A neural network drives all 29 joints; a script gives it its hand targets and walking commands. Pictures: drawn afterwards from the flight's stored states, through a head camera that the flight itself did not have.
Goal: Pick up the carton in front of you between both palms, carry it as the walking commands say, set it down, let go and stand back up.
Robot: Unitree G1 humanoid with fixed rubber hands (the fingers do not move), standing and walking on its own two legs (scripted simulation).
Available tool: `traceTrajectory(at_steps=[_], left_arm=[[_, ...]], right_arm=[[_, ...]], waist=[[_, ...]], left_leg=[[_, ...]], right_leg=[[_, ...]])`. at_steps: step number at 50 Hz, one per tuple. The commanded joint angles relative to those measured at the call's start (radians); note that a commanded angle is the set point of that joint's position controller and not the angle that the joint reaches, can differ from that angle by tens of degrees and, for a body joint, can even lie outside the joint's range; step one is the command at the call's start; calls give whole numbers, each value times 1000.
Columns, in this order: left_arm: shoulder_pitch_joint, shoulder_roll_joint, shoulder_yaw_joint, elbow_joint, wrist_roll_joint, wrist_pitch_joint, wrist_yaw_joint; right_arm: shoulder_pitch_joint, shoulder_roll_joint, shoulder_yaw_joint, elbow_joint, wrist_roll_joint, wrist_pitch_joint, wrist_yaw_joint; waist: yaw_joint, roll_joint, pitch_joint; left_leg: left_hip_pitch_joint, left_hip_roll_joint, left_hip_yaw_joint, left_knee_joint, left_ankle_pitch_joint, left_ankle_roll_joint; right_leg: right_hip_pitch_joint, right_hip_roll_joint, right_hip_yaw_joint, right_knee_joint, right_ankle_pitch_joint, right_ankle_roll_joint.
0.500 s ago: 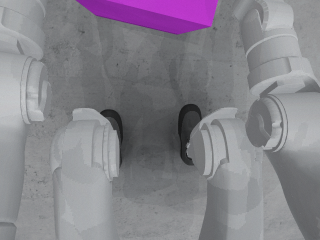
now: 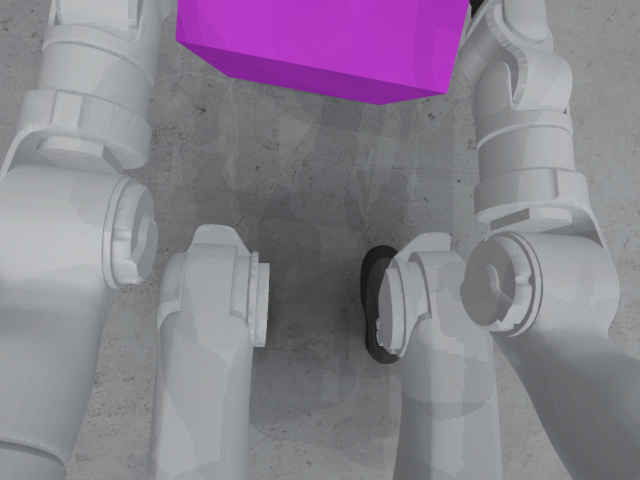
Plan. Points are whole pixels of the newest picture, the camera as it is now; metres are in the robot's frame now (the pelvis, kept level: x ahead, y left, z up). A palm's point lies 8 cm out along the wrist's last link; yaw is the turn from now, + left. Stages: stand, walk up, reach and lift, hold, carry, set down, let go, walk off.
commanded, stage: reach and lift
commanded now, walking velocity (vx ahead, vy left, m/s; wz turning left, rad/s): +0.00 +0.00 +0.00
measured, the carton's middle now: out of the picture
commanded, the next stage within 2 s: none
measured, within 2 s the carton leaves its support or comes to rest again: neither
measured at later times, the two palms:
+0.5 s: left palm out of the picture +0.51 +0.17 +0.06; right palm out of the picture +0.50 -0.13 +0.06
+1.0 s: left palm out of the picture +0.45 +0.17 +0.21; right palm out of the picture +0.46 -0.13 +0.22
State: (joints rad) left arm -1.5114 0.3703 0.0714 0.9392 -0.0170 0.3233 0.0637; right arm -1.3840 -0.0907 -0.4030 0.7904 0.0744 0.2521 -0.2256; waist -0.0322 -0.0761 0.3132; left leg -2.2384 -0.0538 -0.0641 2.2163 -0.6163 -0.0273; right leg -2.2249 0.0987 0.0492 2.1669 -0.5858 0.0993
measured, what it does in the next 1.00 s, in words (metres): rises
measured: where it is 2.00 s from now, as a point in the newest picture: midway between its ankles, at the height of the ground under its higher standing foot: (308, 325)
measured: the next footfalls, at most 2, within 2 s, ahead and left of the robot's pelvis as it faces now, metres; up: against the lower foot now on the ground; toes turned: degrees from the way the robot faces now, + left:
none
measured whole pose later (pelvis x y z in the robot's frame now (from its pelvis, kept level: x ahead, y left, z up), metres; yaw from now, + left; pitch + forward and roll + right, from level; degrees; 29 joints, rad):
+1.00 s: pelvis +0.03 -0.01 +0.25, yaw +4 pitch +33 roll +0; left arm -0.83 -0.02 0.42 0.68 0.28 0.40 -0.02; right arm -0.77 0.15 -0.52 0.58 -0.26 0.38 -0.07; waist -0.01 -0.03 -0.20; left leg -1.47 -0.08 -0.11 1.34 -0.45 -0.05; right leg -1.47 0.10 0.11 1.33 -0.45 0.05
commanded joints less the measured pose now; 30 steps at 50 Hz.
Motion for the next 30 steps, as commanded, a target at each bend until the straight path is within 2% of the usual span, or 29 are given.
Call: traceTrajectory(at_steps=[1,2,3,4,5,6,7,8,9,10,11,12,13,14,15,17,18,19,20,21,22,23,24,25,26,27,28,29,30], left_arm=[[-464,-1171,-246,-251,-78,-18,-302],[-347,-1228,-253,-187,-40,6,-304],[-323,-1250,-191,-114,-4,25,-310],[-251,-1240,-125,-21,21,34,-320],[-274,-1203,-96,-72,81,35,-324],[-263,-1277,-101,-88,67,43,-321],[-330,-1203,-137,-126,64,22,-301],[-308,-1259,-117,-129,73,6,-296],[-259,-1259,-57,-16,93,13,-295],[-273,-1209,-25,-67,102,7,-301],[-320,-1239,-52,-45,105,17,-302],[-300,-1200,-22,-15,144,28,-312],[-317,-1210,-27,-56,124,19,-301],[-252,-1233,-29,-45,157,29,-296],[-283,-1285,-1,-25,144,35,-302],[-332,-1283,-14,-68,160,51,-315],[-312,-1232,13,-72,190,49,-314],[-342,-1334,-34,-99,141,52,-314],[-337,-1297,-55,-178,125,34,-314],[-352,-1338,-111,-172,98,47,-305],[-329,-1336,-89,-123,116,67,-310],[-252,-1330,-37,-73,131,75,-325],[-241,-1321,-88,-177,134,70,-323],[-283,-1373,-78,-120,128,81,-322],[-156,-1389,-64,-113,148,88,-329],[-186,-1354,-80,-151,123,82,-338],[-186,-1372,-91,-158,91,73,-335],[-254,-1414,-179,-264,82,68,-326],[-224,-1360,-120,-183,103,83,-326]], right_arm=[[-658,1025,456,-191,63,42,313],[-676,1004,435,-240,21,43,323],[-657,1011,434,-240,-13,54,330],[-625,1005,392,-146,-50,72,334],[-580,1009,352,-145,-67,78,354],[-576,1005,324,-196,-106,77,362],[-522,1035,317,-128,-98,79,361],[-520,1004,300,-162,-131,75,348],[-526,1023,308,-121,-151,72,346],[-516,995,309,-126,-144,82,358],[-462,1043,270,-104,-185,90,357],[-557,995,311,-94,-136,86,357],[-525,1004,290,-93,-169,94,366],[-522,1056,325,-121,-159,97,377],[-543,1035,314,-89,-159,108,381],[-428,1084,267,-52,-188,132,383],[-464,1133,292,-26,-166,141,400],[-463,1136,313,-109,-172,135,400],[-503,1168,380,-130,-118,137,395],[-505,1168,384,-160,-126,133,401],[-531,1127,397,-180,-147,137,408],[-480,1151,410,-104,-134,154,406],[-435,1197,381,-138,-136,156,411],[-421,1178,343,-96,-167,164,416],[-439,1163,394,-98,-168,164,419],[-357,1168,415,-108,-155,165,421],[-407,1217,471,-132,-130,161,414],[-364,1196,424,-210,-146,144,415],[-345,1204,411,-118,-127,163,413]], waist=[[37,225,-1638],[16,251,-1650],[0,168,-1546],[-17,162,-1400],[20,166,-1326],[-42,161,-1398],[-20,182,-1352],[-13,206,-1437],[-11,159,-1339],[-28,105,-1282],[-43,135,-1258],[42,181,-1219],[-17,142,-1271],[46,157,-1365],[5,142,-1351],[-2,154,-1374],[57,129,-1359],[-9,141,-1451],[69,96,-1537],[20,154,-1571],[-24,146,-1510],[44,110,-1406],[75,149,-1524],[-34,139,-1470],[66,137,-1485],[13,74,-1474],[41,25,-1500],[-21,143,-1620],[6,126,-1536]], left_leg=[[955,-69,135,-249,589,21],[884,-83,138,-279,579,8],[832,-79,105,-298,536,20],[745,-88,113,-334,460,19],[700,-87,113,-379,411,32],[756,-90,85,-419,381,38],[700,-87,95,-433,381,17],[741,-109,131,-431,387,7],[694,-100,105,-446,375,24],[660,-93,116,-477,330,22],[633,-99,99,-510,236,27],[644,-89,125,-531,216,31],[710,-87,110,-531,258,25],[762,-100,143,-574,274,28],[752,-91,122,-580,225,22],[788,-101,134,-596,192,25],[795,-92,140,-651,203,38],[812,-93,129,-620,217,25],[843,-102,138,-631,265,31],[889,-100,150,-653,304,23],[887,-88,112,-653,244,15],[843,-92,144,-681,261,22],[909,-101,153,-690,266,22],[917,-95,127,-716,232,17],[890,-106,140,-717,279,17],[887,-109,149,-724,312,9],[919,-109,132,-723,362,20],[966,-113,128,-731,382,7],[965,-107,127,-751,330,11]], right_leg=[[575,58,-182,-187,427,-56],[601,67,-183,-222,445,-64],[609,71,-184,-241,431,-46],[522,67,-193,-289,330,-45],[468,75,-191,-296,301,-51],[510,76,-219,-317,296,-47],[465,57,-207,-309,315,-56],[536,83,-162,-365,316,-70],[498,79,-172,-367,291,-52],[500,85,-192,-404,244,-47],[538,79,-184,-419,190,-57],[490,77,-180,-445,160,-49],[508,69,-203,-457,164,-47],[552,77,-177,-478,192,-41],[574,84,-188,-494,167,-50],[634,81,-171,-540,130,-53],[592,79,-171,-551,142,-42],[671,83,-167,-561,174,-51],[701,85,-174,-548,210,-36],[758,73,-159,-562,266,-39],[722,77,-184,-572,179,-48],[700,82,-174,-607,189,-43],[745,76,-157,-614,177,-51],[778,80,-168,-640,182,-54],[772,75,-156,-638,198,-46],[838,76,-160,-674,263,-41],[837,79,-160,-668,291,-36],[862,78,-170,-657,335,-49],[837,78,-161,-691,278,-44]])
